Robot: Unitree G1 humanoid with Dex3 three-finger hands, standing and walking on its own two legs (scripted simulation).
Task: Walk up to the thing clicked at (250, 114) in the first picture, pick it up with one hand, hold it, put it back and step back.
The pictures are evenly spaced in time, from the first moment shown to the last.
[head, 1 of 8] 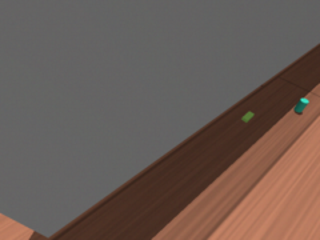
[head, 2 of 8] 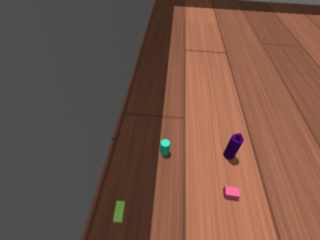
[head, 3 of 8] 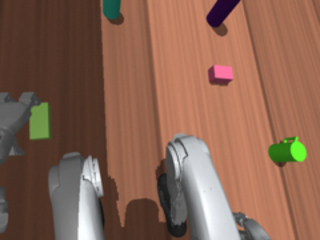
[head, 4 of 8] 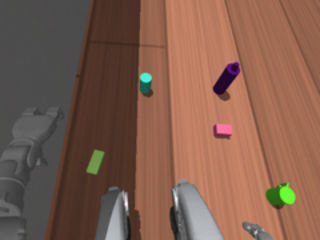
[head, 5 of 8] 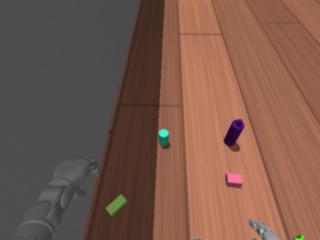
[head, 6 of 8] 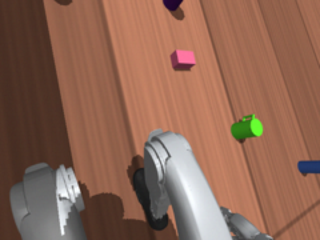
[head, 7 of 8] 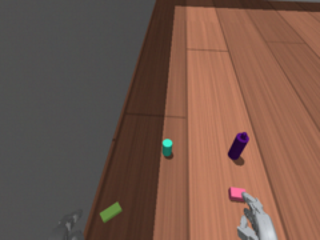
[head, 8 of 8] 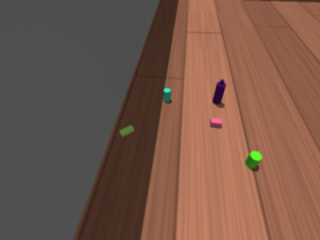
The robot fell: no
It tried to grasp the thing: yes
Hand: left
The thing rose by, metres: 0.09
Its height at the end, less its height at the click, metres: +0.00
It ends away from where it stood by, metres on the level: 0.06
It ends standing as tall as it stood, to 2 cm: yes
